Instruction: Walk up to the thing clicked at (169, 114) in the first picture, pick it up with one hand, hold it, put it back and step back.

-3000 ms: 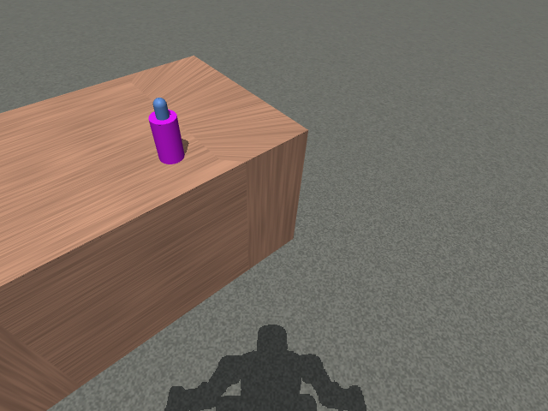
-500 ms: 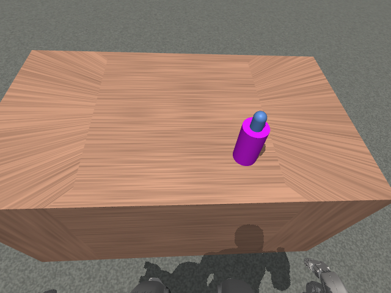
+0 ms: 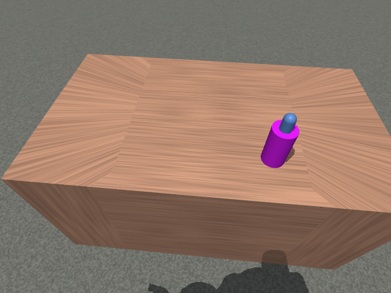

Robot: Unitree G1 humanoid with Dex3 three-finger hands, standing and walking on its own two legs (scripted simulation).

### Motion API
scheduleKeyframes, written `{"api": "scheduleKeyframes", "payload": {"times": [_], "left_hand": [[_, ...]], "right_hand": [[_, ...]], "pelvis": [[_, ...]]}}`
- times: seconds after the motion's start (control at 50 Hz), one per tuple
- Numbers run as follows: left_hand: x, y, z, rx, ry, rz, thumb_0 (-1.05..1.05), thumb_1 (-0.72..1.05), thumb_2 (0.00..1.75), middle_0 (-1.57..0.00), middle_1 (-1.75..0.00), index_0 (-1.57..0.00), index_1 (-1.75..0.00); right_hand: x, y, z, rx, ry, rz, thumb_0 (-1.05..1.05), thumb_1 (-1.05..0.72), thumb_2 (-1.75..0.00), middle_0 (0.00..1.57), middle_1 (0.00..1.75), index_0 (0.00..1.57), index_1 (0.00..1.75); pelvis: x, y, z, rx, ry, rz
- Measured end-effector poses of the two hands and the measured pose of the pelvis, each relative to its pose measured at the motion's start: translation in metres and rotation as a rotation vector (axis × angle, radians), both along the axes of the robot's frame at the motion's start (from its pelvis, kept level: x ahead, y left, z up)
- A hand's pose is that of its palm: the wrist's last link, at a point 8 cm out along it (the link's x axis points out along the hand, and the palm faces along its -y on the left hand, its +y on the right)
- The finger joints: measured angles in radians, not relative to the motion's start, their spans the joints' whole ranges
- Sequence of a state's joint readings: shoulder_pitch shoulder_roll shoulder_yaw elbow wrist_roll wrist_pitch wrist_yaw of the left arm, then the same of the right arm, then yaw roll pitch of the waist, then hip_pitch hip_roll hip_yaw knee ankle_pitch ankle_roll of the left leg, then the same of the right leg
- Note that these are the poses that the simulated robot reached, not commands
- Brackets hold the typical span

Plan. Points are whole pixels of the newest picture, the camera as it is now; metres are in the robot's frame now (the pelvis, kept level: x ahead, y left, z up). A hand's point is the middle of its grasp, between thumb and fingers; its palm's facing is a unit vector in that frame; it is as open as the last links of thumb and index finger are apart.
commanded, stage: walk up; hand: right
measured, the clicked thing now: (281, 138) +0.55 -0.25 -0.05
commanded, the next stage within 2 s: stand in 1.40 s
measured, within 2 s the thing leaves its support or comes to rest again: neither
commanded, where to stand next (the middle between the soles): +0.10 +0.00 m, yaw -5 degrees
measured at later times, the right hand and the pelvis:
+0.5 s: hand out of the picture +0.11 -0.26 -0.14, palm faces -0.01 +0.94 -0.35, open 7.4 cm; pelvis +0.02 -0.01 +0.01, yaw -1 degrees
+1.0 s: hand out of the picture +0.11 -0.26 -0.12, palm faces +0.04 +0.93 -0.35, open 7.4 cm; pelvis +0.04 +0.00 +0.03, yaw -3 degrees
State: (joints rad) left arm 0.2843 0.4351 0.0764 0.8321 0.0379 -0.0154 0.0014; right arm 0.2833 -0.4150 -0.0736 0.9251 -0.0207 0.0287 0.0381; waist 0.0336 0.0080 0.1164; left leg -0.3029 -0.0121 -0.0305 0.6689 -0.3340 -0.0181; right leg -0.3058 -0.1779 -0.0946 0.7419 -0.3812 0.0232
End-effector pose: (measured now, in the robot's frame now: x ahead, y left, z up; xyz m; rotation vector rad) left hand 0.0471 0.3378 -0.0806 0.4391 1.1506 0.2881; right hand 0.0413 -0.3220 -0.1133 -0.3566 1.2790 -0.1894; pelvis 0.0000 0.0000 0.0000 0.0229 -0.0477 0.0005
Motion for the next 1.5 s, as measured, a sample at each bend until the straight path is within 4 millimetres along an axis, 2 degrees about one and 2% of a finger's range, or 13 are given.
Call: {"api": "scheduleKeyframes", "payload": {"times": [0.04,0.1,0.2,0.32,0.42,0.6,0.78,0.98,1.24,1.5], "left_hand": [[-0.001,0.003,-0.013,-0.028,0.021,0.012,0.01,0.91,0.9,-0.2,-0.3,-0.21,-0.3],[0.004,-0.003,-0.021,-0.079,0.049,0.016,0.01,0.91,0.9,-0.2,-0.29,-0.21,-0.3],[0.02,-0.018,-0.025,-0.136,0.023,-0.005,0.01,0.91,0.9,-0.2,-0.29,-0.21,-0.3],[0.03,-0.037,-0.029,-0.125,0.025,-0.018,0.01,0.91,0.9,-0.2,-0.3,-0.21,-0.3],[0.035,-0.045,-0.022,-0.128,0.025,-0.022,0.01,0.91,0.9,-0.2,-0.3,-0.21,-0.3],[0.066,-0.044,-0.012,-0.141,-0.003,-0.028,0.01,0.91,0.9,-0.2,-0.3,-0.21,-0.3],[0.089,-0.042,-0.009,-0.153,-0.009,-0.038,0.01,0.91,0.9,-0.2,-0.29,-0.21,-0.3],[0.088,-0.043,-0.01,-0.163,0.034,-0.035,0.0,0.91,0.9,-0.2,-0.29,-0.21,-0.3],[0.078,-0.045,-0.01,-0.154,0.081,-0.019,0.01,0.91,0.9,-0.2,-0.29,-0.21,-0.3],[0.089,-0.049,-0.006,-0.144,0.065,-0.032,0.01,0.91,0.9,-0.2,-0.29,-0.21,-0.3]], "right_hand": [[0.003,0.009,0.006,-0.015,-0.038,0.0,0.01,-0.91,-0.9,0.2,0.3,0.2,0.3],[0.007,0.017,0.019,-0.024,-0.086,-0.006,0.01,-0.91,-0.9,0.2,0.3,0.2,0.3],[0.019,0.014,0.034,-0.049,-0.128,0.006,0.0,-0.9,-0.9,0.2,0.3,0.21,0.3],[0.043,-0.003,0.021,-0.046,-0.159,-0.003,0.0,-0.9,-0.9,0.2,0.3,0.2,0.3],[0.057,0.003,0.013,-0.008,-0.159,-0.004,0.0,-0.91,-0.9,0.2,0.3,0.2,0.3],[0.055,0.025,0.012,0.046,-0.102,-0.008,0.0,-0.91,-0.9,0.2,0.3,0.2,0.3],[0.057,0.025,0.022,0.029,-0.088,-0.043,0.0,-0.91,-0.9,0.2,0.3,0.2,0.3],[0.064,0.02,0.03,0.009,-0.091,-0.065,0.0,-0.91,-0.9,0.2,0.3,0.2,0.3],[0.065,0.023,0.025,0.034,-0.076,-0.081,0.0,-0.91,-0.9,0.2,0.3,0.2,0.3],[0.061,0.023,0.022,0.046,-0.058,-0.092,0.0,-0.91,-0.9,0.2,0.3,0.2,0.3]], "pelvis": [[0.001,0.005,-0.001,0.026,-0.013,-0.017],[0.006,0.008,0.005,-0.01,-0.003,0.003],[0.011,0.005,0.011,-0.015,0.001,-0.006],[0.014,-0.006,0.003,-0.035,-0.006,-0.02],[0.017,-0.008,0.006,-0.02,0.0,-0.011],[0.026,-0.004,0.017,-0.014,0.011,-0.024],[0.033,0.001,0.025,-0.016,0.007,-0.036],[0.037,0.003,0.03,-0.016,0.007,-0.046],[0.042,0.001,0.031,-0.018,0.007,-0.052],[0.045,-0.002,0.033,-0.015,0.009,-0.051]]}}
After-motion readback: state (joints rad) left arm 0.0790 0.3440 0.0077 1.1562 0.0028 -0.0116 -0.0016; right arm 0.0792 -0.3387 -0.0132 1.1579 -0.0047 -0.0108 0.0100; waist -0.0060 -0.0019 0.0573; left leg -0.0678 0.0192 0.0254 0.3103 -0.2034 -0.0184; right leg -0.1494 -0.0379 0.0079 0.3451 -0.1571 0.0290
